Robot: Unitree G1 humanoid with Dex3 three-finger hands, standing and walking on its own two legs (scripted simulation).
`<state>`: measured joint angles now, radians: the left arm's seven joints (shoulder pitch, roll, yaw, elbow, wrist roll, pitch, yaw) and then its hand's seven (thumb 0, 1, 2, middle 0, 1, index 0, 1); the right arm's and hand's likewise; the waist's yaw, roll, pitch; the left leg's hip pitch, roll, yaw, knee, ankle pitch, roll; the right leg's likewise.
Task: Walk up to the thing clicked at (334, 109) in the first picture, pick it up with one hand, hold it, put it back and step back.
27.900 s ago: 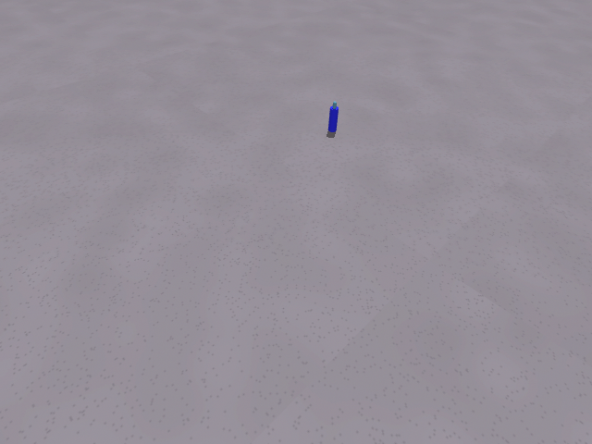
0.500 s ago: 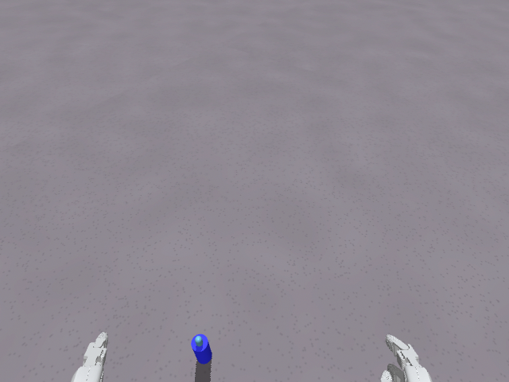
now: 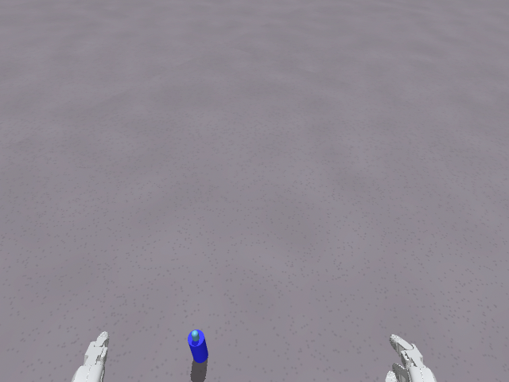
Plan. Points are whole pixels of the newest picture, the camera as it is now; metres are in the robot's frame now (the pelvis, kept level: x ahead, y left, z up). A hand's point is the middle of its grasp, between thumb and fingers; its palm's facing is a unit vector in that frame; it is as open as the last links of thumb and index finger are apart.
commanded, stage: home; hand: left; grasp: from the side
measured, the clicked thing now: (197, 344) +0.43 +0.18 -0.62
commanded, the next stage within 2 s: stand in 1.12 s
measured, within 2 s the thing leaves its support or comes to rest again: neither
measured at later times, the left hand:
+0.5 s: hand out of the picture +0.15 +0.18 -0.05, palm faces +0.10 -0.95 -0.28, open 17.3 cm
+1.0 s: hand out of the picture +0.17 +0.18 -0.05, palm faces +0.10 -0.95 -0.28, open 17.4 cm
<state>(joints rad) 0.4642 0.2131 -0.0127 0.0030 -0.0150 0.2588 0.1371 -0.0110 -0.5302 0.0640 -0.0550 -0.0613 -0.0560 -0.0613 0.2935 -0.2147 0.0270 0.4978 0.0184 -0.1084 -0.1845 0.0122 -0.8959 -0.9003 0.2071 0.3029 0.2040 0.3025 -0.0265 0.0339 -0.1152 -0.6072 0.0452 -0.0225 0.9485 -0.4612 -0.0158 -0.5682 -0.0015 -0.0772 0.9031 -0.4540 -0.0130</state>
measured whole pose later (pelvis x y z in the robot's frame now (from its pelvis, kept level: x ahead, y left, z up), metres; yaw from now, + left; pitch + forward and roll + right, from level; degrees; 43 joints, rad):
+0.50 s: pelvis -0.01 +0.00 +0.00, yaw +0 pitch +6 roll -2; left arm 0.46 0.21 -0.02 0.01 -0.01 0.24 0.13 -0.01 -0.51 0.08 -0.06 -0.07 -0.06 -0.07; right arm 0.29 -0.21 0.03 0.51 0.02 -0.14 -0.19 0.01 -0.90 -0.90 0.21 0.30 0.20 0.30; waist -0.02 0.03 -0.10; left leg -0.62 0.04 -0.02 0.95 -0.44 -0.01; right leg -0.59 -0.01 -0.07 0.91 -0.43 -0.01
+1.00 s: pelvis +0.00 +0.00 +0.00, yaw +0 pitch +7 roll -2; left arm 0.46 0.21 -0.01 0.02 -0.01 0.23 0.13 -0.01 -0.52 0.07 -0.06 -0.06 -0.06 -0.06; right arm 0.29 -0.20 0.03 0.52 0.01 -0.14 -0.18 0.01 -0.90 -0.90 0.21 0.30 0.20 0.30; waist -0.02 0.03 -0.11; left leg -0.61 0.04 -0.02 0.94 -0.46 -0.01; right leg -0.57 0.00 -0.07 0.90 -0.45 -0.01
